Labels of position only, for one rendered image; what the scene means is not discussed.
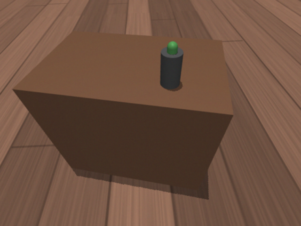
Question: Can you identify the bottle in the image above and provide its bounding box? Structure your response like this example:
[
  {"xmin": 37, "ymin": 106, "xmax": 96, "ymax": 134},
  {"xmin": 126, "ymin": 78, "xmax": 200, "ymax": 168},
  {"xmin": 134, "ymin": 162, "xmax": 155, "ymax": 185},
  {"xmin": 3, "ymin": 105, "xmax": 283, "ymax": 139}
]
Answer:
[{"xmin": 160, "ymin": 41, "xmax": 183, "ymax": 89}]

